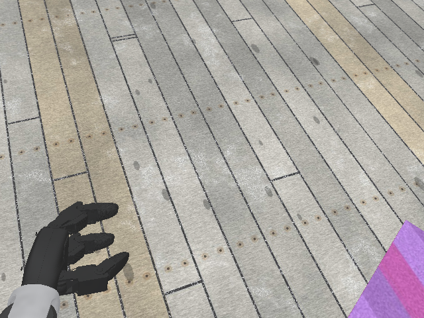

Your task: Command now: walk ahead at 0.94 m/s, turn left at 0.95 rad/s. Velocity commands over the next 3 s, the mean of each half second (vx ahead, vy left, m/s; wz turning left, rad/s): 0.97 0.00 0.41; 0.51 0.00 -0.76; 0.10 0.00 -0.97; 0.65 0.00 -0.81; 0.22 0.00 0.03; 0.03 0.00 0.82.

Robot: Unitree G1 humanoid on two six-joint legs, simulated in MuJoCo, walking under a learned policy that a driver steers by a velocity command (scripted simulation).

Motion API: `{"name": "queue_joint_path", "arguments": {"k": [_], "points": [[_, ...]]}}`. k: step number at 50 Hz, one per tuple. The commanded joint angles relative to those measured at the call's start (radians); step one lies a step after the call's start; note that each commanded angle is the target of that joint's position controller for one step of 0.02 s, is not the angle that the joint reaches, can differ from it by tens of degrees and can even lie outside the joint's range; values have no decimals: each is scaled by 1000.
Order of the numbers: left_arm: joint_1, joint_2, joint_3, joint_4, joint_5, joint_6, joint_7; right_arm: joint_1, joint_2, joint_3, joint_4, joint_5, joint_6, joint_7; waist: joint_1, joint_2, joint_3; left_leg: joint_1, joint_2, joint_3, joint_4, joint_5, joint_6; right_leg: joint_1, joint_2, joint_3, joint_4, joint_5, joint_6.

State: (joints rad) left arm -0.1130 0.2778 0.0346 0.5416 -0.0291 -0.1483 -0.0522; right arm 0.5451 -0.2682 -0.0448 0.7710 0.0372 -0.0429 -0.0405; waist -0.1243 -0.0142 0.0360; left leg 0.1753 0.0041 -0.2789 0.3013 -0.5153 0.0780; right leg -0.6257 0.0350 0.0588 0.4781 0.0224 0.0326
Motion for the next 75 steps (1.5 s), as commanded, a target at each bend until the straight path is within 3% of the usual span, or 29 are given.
{"name": "queue_joint_path", "arguments": {"k": [1,2,3,4,6,8,11,18,21,23,24,25,26,28,32,38,42,43,44,45,46,48,57,67,69,70,71,72,75], "points": [[382,212,102,14,-24,11,46,-152,-202,-55,-98,-40,5,4,326,225,-243,-411,86,-43,449,978,14,768,-44,-9,120,-113,-54],[625,258,103,50,-10,29,60,-146,-65,-12,-131,-80,-7,14,368,43,-454,-645,7,-24,821,453,1,1142,-253,238,205,-438,-86],[570,303,99,69,37,20,33,59,30,19,-175,23,-22,25,190,-545,-621,-898,-80,16,1150,-26,-28,1277,-489,914,-154,-898,-250],[478,178,82,39,31,23,35,-28,-94,-1,-141,60,-19,19,233,-409,-417,-999,10,67,1210,89,-27,1143,-436,859,-236,-1007,-220],[459,130,73,78,34,40,46,-265,-143,-8,-167,-4,-15,31,266,-56,-174,-950,88,135,1132,155,-20,839,-357,439,-182,-499,-165],[389,108,63,120,57,34,51,-288,-109,-10,-200,2,-2,45,172,-58,-90,-867,151,130,1070,182,-13,611,-329,345,-234,-398,-199],[360,73,49,171,19,20,42,-325,-30,16,-228,14,27,51,123,-51,44,-902,184,129,960,111,-16,473,-337,209,-323,-343,-219],[451,222,73,216,-9,21,40,-547,-73,34,-269,-22,-33,100,129,73,173,-724,117,255,448,521,-38,382,-275,-24,-486,-170,-218],[521,287,75,239,4,42,39,-496,-144,-4,-266,-13,-50,104,74,-21,54,-540,31,289,350,439,-25,553,-307,-35,-296,282,-188],[517,268,54,251,30,57,48,-139,-242,-65,-183,-11,-26,70,-153,-89,-161,-22,8,311,389,358,-16,357,-227,-86,200,424,-110],[596,78,5,213,49,50,47,-17,-361,-87,-146,-38,-22,43,-98,185,-316,267,270,-64,338,118,24,75,-104,-61,643,-239,-53],[697,11,-20,193,-17,25,49,0,-374,-81,-152,-64,-34,53,-30,400,-546,292,401,-543,55,-307,102,0,-40,102,918,-513,-67],[581,94,7,180,-62,26,55,-55,-264,-55,-138,-52,-43,67,-32,243,-367,185,389,-529,-51,-378,78,-124,-68,104,1012,-454,-66],[434,96,13,157,-32,38,67,-161,-186,-38,-108,-48,-56,76,17,89,-117,-76,350,-204,-8,4,53,-173,-156,56,954,-323,-66],[465,67,35,171,-18,124,52,-358,-55,-19,-79,-60,-82,61,153,136,-6,-348,275,219,-52,695,47,22,-214,39,807,-286,-30],[329,46,27,114,27,126,-12,-410,-189,-60,-86,-24,-69,-1,155,55,7,-344,209,502,-45,865,12,194,-97,-138,236,114,-40],[576,202,98,145,16,163,-15,-465,-251,-84,-112,14,-33,7,308,86,-144,-257,229,498,345,1183,-21,473,12,-191,229,-7,-128],[694,253,127,169,11,171,3,-484,-218,-74,-116,14,-29,17,376,37,-185,-359,195,489,594,1022,-61,661,25,-157,173,39,-156],[597,298,134,168,-2,171,28,-455,-91,-41,-127,-17,-30,29,287,-275,-45,-552,0,473,938,65,-120,669,-33,30,53,445,-206],[423,339,106,67,42,138,23,-218,-45,-20,-132,-47,-42,47,76,-368,-141,-806,-130,276,1239,-238,-167,773,-225,541,45,799,-391],[380,341,113,-4,62,116,-2,-124,-163,-31,-136,-37,-49,50,87,-238,-401,-811,-118,95,1309,-169,-155,866,-359,810,-122,374,-505],[313,241,98,-9,-2,96,-7,-370,-215,-46,-163,-42,-33,23,119,68,-198,-899,-37,94,1096,40,-109,707,-273,717,-199,-178,-352],[314,240,102,-16,-3,177,96,-507,-117,-35,-161,-46,15,13,118,1,-172,-734,-77,101,665,230,-193,444,-78,429,-104,171,-242],[275,204,96,-49,5,201,89,-554,-160,-64,-158,-34,-30,35,158,-169,-116,-535,-97,75,203,308,-158,455,-32,603,-4,-28,-180],[293,166,82,-46,-7,203,83,-511,-172,-75,-140,-30,-33,36,144,-86,-132,-360,-6,64,4,492,-109,388,40,555,128,-320,-126],[401,103,62,-28,6,205,75,-532,-213,-78,-161,-43,-19,27,206,104,-197,-197,206,-101,47,631,-13,274,130,412,328,-648,-83],[380,168,78,-65,-4,200,70,-510,-234,-78,-168,-79,-5,28,200,249,-145,-236,337,-280,19,717,132,106,187,248,503,-739,-33],[386,252,97,-55,2,194,66,-463,-208,-82,-160,-70,-5,25,175,218,-153,-236,377,-329,-16,447,169,35,86,208,621,-629,3],[366,243,92,-30,13,202,64,-466,-194,-72,-172,-23,8,-8,131,190,-90,-230,249,-147,-87,-74,53,-115,-8,86,748,-387,18]]}}
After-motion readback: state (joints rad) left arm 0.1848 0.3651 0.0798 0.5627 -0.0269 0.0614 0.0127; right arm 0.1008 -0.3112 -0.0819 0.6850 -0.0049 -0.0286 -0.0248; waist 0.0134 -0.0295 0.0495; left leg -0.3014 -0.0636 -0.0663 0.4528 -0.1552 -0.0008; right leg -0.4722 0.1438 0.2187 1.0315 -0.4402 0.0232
